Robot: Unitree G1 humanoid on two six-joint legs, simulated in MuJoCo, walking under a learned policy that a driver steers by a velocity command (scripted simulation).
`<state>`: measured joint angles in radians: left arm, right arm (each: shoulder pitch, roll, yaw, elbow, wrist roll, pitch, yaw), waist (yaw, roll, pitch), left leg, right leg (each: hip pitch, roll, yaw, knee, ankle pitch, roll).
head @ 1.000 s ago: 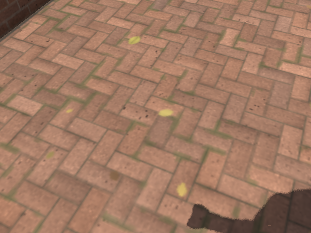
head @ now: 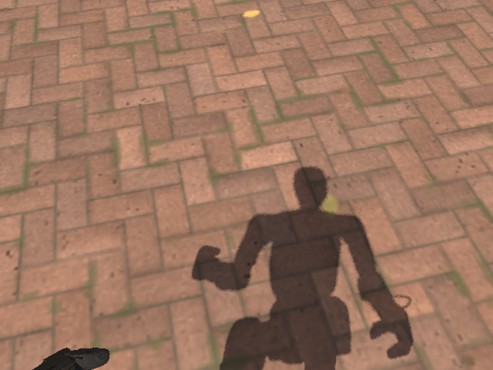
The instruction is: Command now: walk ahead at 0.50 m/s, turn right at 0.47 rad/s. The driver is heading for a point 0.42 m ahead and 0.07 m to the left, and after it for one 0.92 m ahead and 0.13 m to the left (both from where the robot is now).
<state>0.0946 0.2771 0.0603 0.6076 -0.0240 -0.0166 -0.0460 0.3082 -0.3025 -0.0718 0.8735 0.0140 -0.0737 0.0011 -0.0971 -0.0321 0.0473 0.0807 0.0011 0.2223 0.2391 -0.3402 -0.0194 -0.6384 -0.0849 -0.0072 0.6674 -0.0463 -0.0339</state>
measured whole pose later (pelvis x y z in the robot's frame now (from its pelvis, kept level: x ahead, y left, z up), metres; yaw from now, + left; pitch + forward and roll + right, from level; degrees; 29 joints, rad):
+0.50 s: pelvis +0.29 -0.03 +0.01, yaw +3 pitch +1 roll -2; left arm 0.31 0.27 0.06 0.78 0.01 -0.08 0.00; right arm 0.13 -0.28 -0.04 0.81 0.02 -0.06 0.04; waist 0.05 0.05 0.02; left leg -0.67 0.09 -0.03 0.64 0.11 0.00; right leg 0.07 0.07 -0.13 0.19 -0.29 -0.05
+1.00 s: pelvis +0.59 +0.02 +0.01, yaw +19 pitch +3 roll +0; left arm 0.06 0.28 0.04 0.67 0.00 -0.10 -0.01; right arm 0.32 -0.30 -0.07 0.74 0.02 -0.04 -0.01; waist -0.08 -0.03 0.02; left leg -0.14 -0.11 -0.17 0.41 -0.30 0.06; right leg -0.59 -0.04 0.10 0.55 0.02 0.07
